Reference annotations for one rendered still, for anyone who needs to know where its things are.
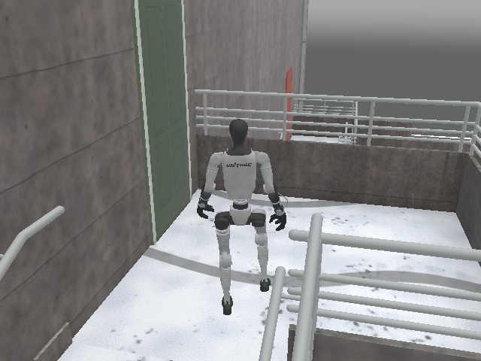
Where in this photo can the robot left upper arm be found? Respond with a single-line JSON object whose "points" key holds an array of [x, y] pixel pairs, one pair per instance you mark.
{"points": [[212, 170]]}

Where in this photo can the robot right shin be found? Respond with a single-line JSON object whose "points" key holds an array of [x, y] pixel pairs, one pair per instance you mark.
{"points": [[263, 258]]}

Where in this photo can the robot right upper arm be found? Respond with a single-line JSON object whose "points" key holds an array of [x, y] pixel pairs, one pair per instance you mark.
{"points": [[262, 158]]}

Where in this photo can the right robot hand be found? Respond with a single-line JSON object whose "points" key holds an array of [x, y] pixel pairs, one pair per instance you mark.
{"points": [[281, 220]]}

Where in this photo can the robot right forearm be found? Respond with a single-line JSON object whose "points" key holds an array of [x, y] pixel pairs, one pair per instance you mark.
{"points": [[275, 201]]}

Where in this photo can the humanoid robot torso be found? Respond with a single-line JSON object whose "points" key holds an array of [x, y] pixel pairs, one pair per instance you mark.
{"points": [[239, 174]]}

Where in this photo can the robot left forearm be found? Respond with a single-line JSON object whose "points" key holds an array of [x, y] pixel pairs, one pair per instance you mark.
{"points": [[204, 197]]}

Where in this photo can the left robot hand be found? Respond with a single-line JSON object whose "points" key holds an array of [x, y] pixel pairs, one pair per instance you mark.
{"points": [[207, 208]]}

